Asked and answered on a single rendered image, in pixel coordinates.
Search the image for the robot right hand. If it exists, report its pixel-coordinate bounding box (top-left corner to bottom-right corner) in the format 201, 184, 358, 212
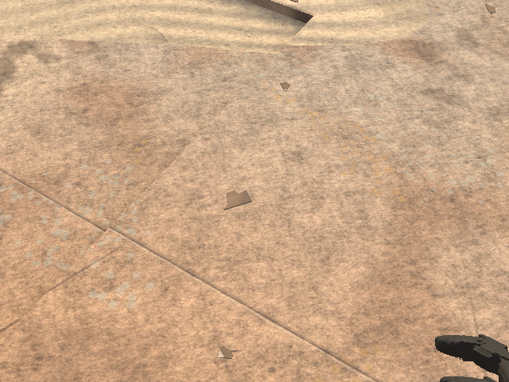
435, 334, 509, 382

